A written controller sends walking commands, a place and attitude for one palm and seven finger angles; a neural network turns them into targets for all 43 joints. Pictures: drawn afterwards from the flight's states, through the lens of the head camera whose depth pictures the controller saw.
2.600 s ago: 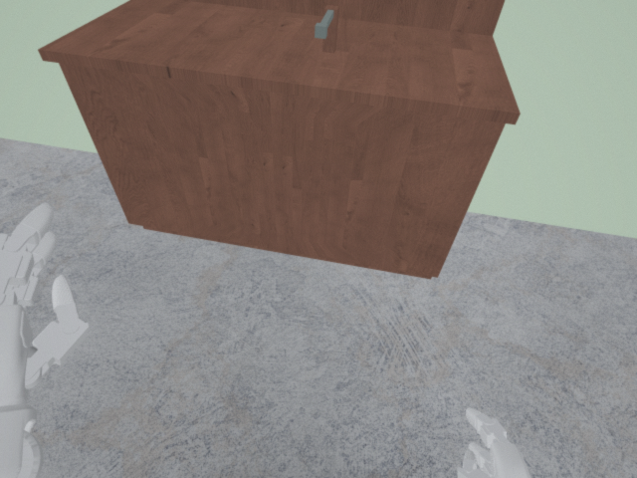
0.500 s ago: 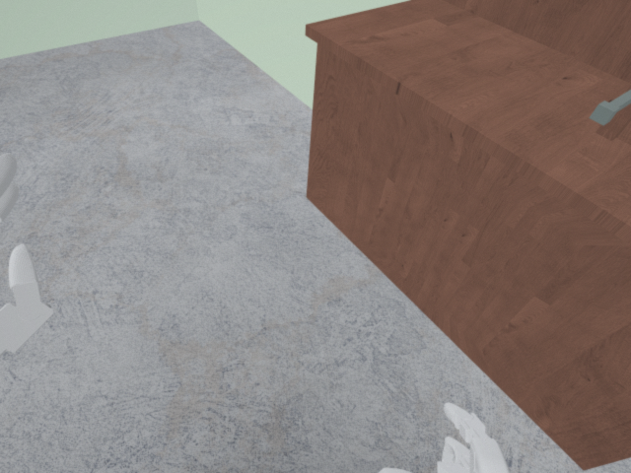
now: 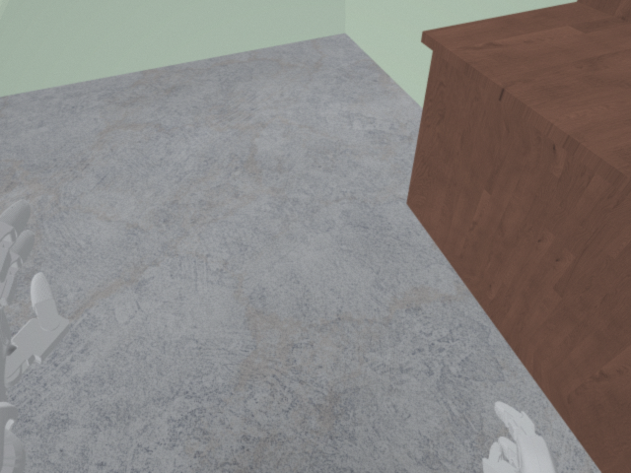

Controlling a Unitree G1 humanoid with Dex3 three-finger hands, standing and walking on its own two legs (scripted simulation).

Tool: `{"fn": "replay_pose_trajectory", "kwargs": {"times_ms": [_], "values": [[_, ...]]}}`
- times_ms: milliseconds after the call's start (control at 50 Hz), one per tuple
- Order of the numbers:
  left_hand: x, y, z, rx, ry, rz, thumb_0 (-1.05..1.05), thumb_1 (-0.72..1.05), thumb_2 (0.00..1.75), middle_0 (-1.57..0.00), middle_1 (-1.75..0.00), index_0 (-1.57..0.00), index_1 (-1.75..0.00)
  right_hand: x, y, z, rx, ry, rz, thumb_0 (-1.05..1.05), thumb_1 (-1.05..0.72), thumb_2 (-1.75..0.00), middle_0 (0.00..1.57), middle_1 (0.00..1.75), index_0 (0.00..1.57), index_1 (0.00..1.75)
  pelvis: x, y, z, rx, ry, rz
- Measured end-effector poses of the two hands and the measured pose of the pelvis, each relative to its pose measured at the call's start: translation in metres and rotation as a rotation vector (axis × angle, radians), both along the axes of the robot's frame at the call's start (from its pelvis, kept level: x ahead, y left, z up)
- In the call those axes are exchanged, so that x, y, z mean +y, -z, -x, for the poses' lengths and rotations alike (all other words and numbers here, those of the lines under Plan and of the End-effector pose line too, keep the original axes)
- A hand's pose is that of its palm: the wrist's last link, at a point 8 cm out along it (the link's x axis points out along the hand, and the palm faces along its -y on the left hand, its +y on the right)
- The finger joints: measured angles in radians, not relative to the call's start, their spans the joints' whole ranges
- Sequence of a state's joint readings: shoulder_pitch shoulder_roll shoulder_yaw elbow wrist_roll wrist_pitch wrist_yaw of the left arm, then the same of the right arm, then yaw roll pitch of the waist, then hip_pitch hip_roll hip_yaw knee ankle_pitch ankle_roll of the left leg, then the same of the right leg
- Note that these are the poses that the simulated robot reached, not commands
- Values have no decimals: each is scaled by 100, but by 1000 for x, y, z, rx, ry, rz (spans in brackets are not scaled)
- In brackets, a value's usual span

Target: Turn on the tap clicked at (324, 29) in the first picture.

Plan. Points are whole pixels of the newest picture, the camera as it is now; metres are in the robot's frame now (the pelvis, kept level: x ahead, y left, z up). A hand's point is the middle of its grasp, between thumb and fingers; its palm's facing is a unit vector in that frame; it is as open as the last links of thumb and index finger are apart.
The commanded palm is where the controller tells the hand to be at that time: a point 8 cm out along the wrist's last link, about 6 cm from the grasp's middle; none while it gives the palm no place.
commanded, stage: walk to a spot facing it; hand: left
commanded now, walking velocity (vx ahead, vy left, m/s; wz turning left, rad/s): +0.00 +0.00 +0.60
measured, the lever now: out of the picture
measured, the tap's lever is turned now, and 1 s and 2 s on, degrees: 0 0 0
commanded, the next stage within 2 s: turn to face it in 1.70 s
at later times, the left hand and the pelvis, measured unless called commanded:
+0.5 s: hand out of the picture +0.08 +0.30 +0.18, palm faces +0.65 -0.67 -0.37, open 7.4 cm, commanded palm +0.03 +0.32 +0.17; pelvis -0.05 +0.01 +0.00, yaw +16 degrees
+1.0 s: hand out of the picture +0.12 +0.33 +0.17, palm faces +0.75 -0.52 -0.41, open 7.4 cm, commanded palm +0.06 +0.35 +0.17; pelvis +0.04 +0.03 -0.01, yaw +26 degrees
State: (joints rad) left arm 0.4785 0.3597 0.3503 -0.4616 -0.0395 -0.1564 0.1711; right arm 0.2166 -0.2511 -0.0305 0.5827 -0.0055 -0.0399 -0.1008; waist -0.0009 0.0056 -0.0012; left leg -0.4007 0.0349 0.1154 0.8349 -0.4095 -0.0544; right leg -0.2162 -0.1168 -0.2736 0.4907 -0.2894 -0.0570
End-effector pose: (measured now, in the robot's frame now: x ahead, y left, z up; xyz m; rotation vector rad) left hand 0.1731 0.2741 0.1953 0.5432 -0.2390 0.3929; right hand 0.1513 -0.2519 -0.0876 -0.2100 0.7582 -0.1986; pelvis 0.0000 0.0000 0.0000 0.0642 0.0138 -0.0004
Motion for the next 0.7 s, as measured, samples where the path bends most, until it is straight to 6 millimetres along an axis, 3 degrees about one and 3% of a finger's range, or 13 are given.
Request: {"fn": "replay_pose_trajectory", "kwargs": {"times_ms": [80, 180, 300, 380, 520, 620, 700], "values": [[14, 11, 31, -24, -45, 53, 1, 88, 90, -22, -30, -21, -30, 15, -4, -5, 12, -78, 40, 1, -90, -90, 20, 30, 20, 30, 8, 5, 13, 4, -48, 12], [35, 17, 65, -143, -45, 69, 1, 88, 90, -22, -30, -21, -30, 48, -6, -11, -42, -157, 69, 1, -90, -90, 20, 30, 20, 30, 23, 23, 32, -26, -92, 13], [52, -5, 96, -198, -68, -1, 1, 88, 90, -22, -30, -21, -30, 98, -14, 4, -52, -247, -51, 1, -90, -90, 20, 30, 20, 30, 24, 10, 47, -63, -188, 83], [57, -14, 122, -197, -126, -5, 1, 88, 90, -21, -30, -21, -30, 114, -14, 16, -22, -293, -101, 1, -90, -90, 20, 30, 21, 30, 22, 1, 49, -55, -221, 114], [51, 8, 144, -83, -275, 51, 1, 89, 90, -21, -30, -20, -30, 106, 1, 14, 43, -375, -98, 1, -90, -90, 20, 30, 21, 30, 5, -1, 44, -31, -286, 106], [24, 15, 141, -66, -307, 39, 1, 89, 90, -21, -30, -20, -30, 84, 22, -10, 59, -436, -73, 1, -90, -90, 20, 30, 21, 30, -15, 13, 39, -29, -346, 63], [13, 3, 139, -68, -307, 21, 1, 88, 90, -22, -30, -21, -30, 67, 21, -33, 79, -435, -36, 1, -90, -90, 20, 30, 21, 30, -17, 7, 27, -34, -372, 32]]}}
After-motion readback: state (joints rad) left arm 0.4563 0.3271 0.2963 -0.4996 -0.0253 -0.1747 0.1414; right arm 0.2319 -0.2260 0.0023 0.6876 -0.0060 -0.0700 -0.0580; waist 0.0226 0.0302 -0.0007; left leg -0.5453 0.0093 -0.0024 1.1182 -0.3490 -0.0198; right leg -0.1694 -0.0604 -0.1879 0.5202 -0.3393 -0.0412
